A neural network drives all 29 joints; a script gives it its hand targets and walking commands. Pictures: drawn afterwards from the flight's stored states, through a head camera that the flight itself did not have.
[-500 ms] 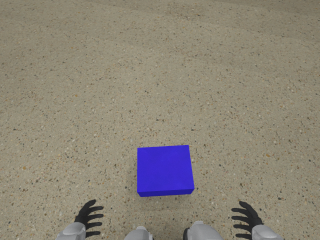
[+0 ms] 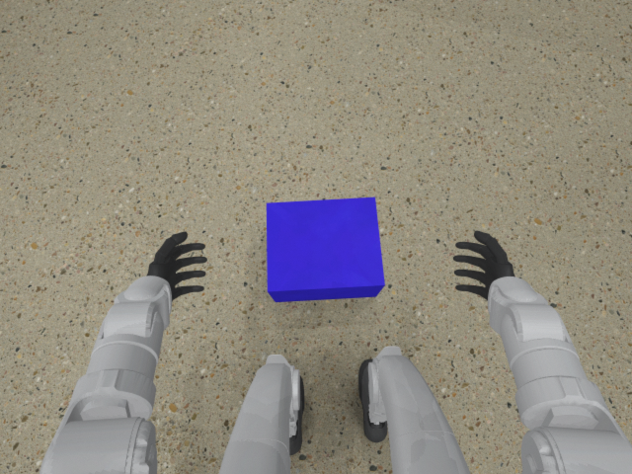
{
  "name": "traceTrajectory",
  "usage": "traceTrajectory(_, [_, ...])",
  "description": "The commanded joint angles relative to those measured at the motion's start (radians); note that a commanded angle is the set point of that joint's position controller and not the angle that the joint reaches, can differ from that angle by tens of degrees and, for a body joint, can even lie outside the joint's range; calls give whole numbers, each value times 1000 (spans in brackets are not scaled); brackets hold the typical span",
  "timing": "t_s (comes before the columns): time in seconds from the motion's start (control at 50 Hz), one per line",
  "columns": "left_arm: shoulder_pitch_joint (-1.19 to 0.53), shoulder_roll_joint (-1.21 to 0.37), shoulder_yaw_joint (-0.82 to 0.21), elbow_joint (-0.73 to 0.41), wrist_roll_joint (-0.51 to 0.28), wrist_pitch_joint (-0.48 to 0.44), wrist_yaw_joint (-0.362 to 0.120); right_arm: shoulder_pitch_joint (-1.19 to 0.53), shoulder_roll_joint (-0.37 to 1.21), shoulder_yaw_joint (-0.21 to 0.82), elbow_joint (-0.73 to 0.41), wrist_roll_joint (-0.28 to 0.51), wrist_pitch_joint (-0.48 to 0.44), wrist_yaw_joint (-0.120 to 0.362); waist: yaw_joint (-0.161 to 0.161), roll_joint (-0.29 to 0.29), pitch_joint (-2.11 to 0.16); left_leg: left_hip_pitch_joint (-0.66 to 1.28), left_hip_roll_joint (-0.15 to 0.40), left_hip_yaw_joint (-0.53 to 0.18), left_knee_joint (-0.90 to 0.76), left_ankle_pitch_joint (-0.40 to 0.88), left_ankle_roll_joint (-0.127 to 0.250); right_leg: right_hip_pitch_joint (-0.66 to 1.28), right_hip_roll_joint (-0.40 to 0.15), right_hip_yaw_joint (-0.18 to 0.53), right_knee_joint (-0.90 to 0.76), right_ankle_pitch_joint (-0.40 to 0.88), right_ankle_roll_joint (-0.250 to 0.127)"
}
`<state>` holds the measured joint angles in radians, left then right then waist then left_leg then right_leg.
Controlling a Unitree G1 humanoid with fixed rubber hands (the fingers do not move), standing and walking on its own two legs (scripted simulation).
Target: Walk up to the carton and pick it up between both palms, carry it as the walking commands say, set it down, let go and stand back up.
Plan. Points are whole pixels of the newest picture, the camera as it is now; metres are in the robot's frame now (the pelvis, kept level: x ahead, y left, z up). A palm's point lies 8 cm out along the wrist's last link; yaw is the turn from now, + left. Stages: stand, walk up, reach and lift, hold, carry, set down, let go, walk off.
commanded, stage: reach and lift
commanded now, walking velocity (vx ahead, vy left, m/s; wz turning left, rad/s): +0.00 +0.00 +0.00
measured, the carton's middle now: (323, 251) +0.53 +0.00 -0.61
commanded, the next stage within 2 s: none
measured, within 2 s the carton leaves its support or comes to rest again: neither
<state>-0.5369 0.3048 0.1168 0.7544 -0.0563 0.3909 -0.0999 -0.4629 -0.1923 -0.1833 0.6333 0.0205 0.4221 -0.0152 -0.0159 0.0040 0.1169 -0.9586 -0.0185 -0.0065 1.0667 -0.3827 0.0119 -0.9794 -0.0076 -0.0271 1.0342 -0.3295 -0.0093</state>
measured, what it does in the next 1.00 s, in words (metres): lowers itself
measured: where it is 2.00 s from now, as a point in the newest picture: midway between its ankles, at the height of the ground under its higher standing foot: (332, 421)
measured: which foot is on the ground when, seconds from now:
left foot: down 0.00-1.00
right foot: down 0.00-1.00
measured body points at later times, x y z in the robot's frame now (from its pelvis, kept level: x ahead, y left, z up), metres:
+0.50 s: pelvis +0.03 +0.00 -0.03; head +0.30 +0.00 +0.33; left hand +0.51 +0.23 -0.13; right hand +0.47 -0.25 -0.13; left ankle +0.07 +0.11 -0.66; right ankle +0.09 -0.11 -0.66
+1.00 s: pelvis +0.01 +0.00 -0.08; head +0.32 +0.00 +0.24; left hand +0.55 +0.23 -0.20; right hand +0.51 -0.25 -0.20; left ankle +0.07 +0.11 -0.66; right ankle +0.10 -0.12 -0.66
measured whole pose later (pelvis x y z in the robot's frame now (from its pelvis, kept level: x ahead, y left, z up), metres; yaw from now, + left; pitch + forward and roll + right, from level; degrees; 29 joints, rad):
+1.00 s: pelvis +0.01 +0.00 -0.08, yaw +0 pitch +48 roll +0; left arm -1.15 0.43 0.31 1.00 -0.02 0.15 -0.12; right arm -1.06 -0.30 -0.40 0.87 0.02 0.16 0.03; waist -0.04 0.00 -0.08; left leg -1.72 -0.03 -0.01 1.30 -0.42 0.01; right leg -1.75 0.01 0.01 1.27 -0.36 0.00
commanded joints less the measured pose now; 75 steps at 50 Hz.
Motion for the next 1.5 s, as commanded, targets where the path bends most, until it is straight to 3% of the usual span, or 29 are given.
traceTrajectory(0.0, [-260,133,41,-35,5,-43,11,-218,-109,-46,-30,-5,-46,-9,-8,19,-523,106,-3,-10,-191,-123,-2,246,11,6,-133,-107,23])
traceTrajectory(0.22, [-448,174,80,18,-6,-175,23,-399,-185,-95,41,30,-203,7,-32,33,-854,87,-21,-19,-102,163,-23,137,21,17,-55,155,21])
traceTrajectory(0.36, [-542,206,125,63,-9,-246,15,-486,-197,-107,76,60,-279,28,-30,26,-990,23,-28,-29,-65,347,-24,96,25,34,-13,351,25])
traceTrajectory(0.64, [-673,250,189,81,11,-281,-6,-616,-233,-185,76,23,-305,48,-41,41,-1210,-60,-27,-29,-38,536,-18,62,33,46,24,594,28])
traceTrajectory(0.74, [-700,254,207,64,28,-275,-19,-641,-233,-209,58,14,-297,57,-38,45,-1191,-112,-23,-19,-19,497,-18,10,33,42,39,551,28])
traceTrajectory(0.94, [-821,258,204,158,34,-252,-25,-784,-235,-226,153,1,-273,47,-30,44,-1056,-351,-23,1,153,220,-27,-242,47,19,217,244,32])
traceTrajectory(1.06, [-882,301,184,127,17,-241,-5,-830,-277,-220,126,14,-263,21,-41,42,-1187,-396,-31,16,298,215,-39,-275,54,1,358,244,34])
traceTrajectory(1.18, [-919,336,170,95,0,-238,11,-864,-292,-179,78,60,-252,2,-29,40,-1280,-488,-34,34,422,211,-40,-294,52,2,485,271,40])
traceTrajectory(1.48, [-1012,363,126,175,-41,-247,25,-950,-312,-141,154,99,-257,-27,-32,44,-1158,-723,-9,39,660,76,-36,-499,36,-9,730,147,45])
